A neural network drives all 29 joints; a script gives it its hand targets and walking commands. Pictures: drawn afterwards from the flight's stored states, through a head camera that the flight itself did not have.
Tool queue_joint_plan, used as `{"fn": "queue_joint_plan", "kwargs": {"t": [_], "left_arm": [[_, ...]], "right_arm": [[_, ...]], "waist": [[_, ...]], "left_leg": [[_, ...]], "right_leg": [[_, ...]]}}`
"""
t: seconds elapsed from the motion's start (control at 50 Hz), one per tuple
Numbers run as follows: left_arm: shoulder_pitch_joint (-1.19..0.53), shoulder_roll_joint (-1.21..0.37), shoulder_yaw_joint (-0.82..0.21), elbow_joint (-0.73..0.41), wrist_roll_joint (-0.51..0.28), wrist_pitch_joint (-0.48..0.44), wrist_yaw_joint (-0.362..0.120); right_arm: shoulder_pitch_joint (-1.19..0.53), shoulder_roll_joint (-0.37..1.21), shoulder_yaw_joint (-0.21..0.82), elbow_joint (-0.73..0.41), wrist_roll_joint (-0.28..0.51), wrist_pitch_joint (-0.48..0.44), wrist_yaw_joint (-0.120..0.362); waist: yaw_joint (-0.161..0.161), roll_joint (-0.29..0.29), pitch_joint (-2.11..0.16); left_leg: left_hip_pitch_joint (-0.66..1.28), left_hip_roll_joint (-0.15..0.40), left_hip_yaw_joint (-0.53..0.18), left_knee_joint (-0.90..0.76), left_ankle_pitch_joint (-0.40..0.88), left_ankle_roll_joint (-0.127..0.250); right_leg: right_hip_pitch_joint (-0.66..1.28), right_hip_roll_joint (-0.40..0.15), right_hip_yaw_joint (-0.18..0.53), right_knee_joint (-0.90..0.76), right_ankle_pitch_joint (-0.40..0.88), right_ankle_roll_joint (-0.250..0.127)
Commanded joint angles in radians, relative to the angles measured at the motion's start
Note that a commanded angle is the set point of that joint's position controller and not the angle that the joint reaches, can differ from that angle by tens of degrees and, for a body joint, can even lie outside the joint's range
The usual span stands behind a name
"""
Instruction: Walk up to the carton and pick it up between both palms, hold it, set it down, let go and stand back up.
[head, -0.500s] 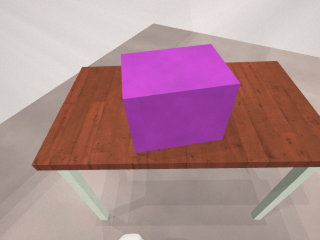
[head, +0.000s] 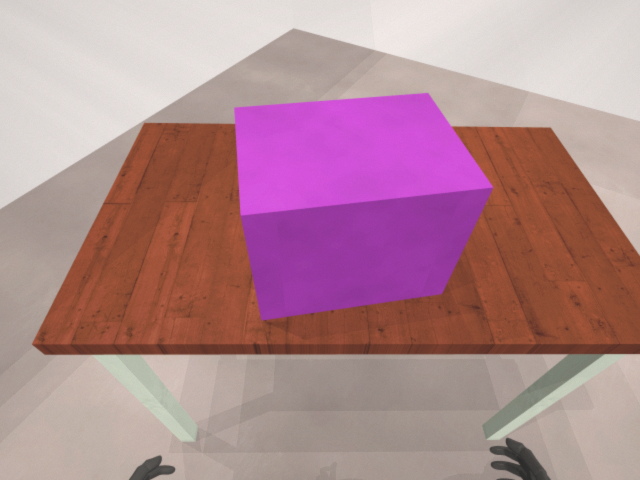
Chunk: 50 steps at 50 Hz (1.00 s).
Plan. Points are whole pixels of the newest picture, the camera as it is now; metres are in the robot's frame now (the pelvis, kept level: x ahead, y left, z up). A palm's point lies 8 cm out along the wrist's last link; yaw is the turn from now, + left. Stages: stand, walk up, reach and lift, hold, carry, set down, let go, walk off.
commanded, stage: walk up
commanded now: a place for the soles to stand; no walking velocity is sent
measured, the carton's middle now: (344, 206) +0.47 -0.01 +0.06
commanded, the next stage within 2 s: reach and lift in 1.32 s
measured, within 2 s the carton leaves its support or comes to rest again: neither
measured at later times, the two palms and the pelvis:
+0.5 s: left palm out of the picture +0.10 +0.26 -0.10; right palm out of the picture +0.10 -0.26 -0.09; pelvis +0.00 +0.00 +0.00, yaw +0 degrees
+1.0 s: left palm out of the picture +0.09 +0.28 -0.10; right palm out of the picture +0.09 -0.24 -0.10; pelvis -0.01 +0.02 +0.00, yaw +1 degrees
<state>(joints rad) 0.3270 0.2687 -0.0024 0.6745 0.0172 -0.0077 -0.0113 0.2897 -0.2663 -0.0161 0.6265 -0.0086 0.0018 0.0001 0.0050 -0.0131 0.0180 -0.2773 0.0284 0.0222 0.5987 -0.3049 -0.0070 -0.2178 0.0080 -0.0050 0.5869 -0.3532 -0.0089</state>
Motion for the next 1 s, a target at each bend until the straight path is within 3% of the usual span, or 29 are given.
{"fn": "queue_joint_plan", "kwargs": {"t": [0.0,0.12,0.34,0.48,0.5,0.56,0.68,0.86,0.98], "left_arm": [[0.019,0.132,0.044,-0.080,-0.007,-0.013,0.006],[-0.014,0.132,0.047,-0.102,-0.011,-0.005,0.005],[-0.025,0.138,0.052,-0.110,-0.005,-0.001,0.006],[-0.029,0.132,0.052,-0.105,-0.004,-0.003,0.005],[-0.017,0.133,0.055,-0.115,0.000,-0.011,0.009],[-0.032,0.159,0.062,-0.113,-0.004,-0.016,0.013],[-0.024,0.133,0.054,-0.119,-0.004,-0.013,0.011],[0.008,0.122,0.052,-0.119,0.002,-0.012,0.012],[0.017,0.125,0.052,-0.114,0.004,-0.018,0.016]], "right_arm": [[0.021,-0.130,-0.036,-0.074,-0.005,-0.019,-0.005],[0.006,-0.133,-0.037,-0.073,-0.007,-0.019,-0.008],[0.010,-0.133,-0.039,-0.064,-0.003,-0.020,-0.003],[0.009,-0.134,-0.041,-0.066,-0.003,-0.019,-0.002],[-0.001,-0.140,-0.041,-0.055,-0.002,-0.010,0.001],[0.011,-0.117,-0.036,-0.055,-0.011,-0.007,0.003],[0.017,-0.133,-0.041,-0.036,-0.006,-0.015,0.007],[0.006,-0.140,-0.041,-0.023,0.001,-0.016,0.005],[0.009,-0.135,-0.037,-0.019,0.001,-0.015,0.007]], "waist": [[-0.005,-0.006,-0.047],[-0.004,-0.038,-0.032],[-0.003,0.034,-0.016],[-0.006,0.036,-0.008],[0.000,0.066,-0.003],[-0.014,0.007,0.006],[-0.012,-0.022,0.012],[-0.002,0.044,0.015],[-0.006,0.056,0.008]], "left_leg": [[0.071,0.070,-0.082,-0.055,0.281,0.065],[0.068,0.061,-0.069,-0.049,0.273,0.054],[0.047,0.070,-0.086,-0.091,0.239,0.063],[0.042,0.069,-0.090,-0.103,0.187,0.061],[0.032,0.046,-0.072,-0.072,0.196,0.058],[0.069,0.038,-0.068,-0.065,0.171,0.044],[0.069,0.051,-0.097,-0.096,0.184,0.057],[0.005,0.070,-0.134,-0.159,0.113,0.074],[0.010,0.066,-0.133,-0.158,0.132,0.075]], "right_leg": [[-0.021,-0.091,0.100,-0.099,0.298,-0.046],[-0.029,-0.097,0.098,-0.105,0.294,-0.053],[-0.012,-0.082,0.090,-0.090,0.238,-0.041],[-0.020,-0.079,0.091,-0.106,0.197,-0.038],[-0.015,-0.105,0.119,-0.136,0.193,-0.039],[-0.064,-0.136,0.152,-0.173,0.159,-0.056],[-0.060,-0.099,0.097,-0.154,0.137,-0.037],[-0.008,-0.073,0.060,-0.109,0.112,-0.022],[-0.003,-0.077,0.058,-0.108,0.129,-0.019]]}}
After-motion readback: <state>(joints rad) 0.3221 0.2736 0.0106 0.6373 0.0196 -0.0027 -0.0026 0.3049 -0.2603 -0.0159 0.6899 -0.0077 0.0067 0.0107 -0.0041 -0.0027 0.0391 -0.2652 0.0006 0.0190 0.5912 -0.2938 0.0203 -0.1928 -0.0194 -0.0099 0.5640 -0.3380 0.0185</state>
